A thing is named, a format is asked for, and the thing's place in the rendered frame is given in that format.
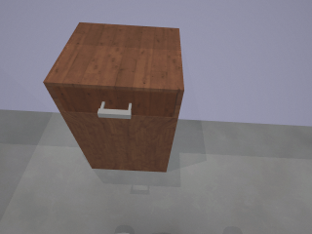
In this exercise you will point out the cabinet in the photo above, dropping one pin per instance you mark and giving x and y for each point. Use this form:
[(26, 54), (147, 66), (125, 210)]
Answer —
[(121, 57)]

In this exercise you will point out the drawer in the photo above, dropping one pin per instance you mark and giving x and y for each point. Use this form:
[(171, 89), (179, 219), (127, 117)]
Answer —
[(89, 100)]

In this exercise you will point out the handle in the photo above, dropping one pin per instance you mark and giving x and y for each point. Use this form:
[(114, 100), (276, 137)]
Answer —
[(114, 113)]

